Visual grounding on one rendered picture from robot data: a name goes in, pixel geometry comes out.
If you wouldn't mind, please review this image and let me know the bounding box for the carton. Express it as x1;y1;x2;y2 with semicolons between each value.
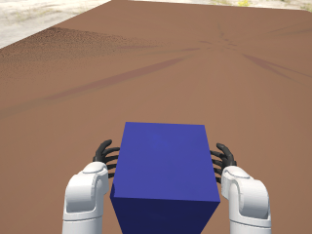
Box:
109;122;220;234

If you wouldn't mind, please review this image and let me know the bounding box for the robot right hand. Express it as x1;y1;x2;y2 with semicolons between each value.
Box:
210;143;237;183

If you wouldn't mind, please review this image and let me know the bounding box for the robot left hand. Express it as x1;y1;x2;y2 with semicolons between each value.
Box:
93;139;120;178

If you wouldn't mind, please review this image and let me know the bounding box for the right robot forearm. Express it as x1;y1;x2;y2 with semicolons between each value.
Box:
220;166;272;234

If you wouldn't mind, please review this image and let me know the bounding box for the left robot forearm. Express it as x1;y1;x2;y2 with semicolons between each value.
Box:
61;161;109;234

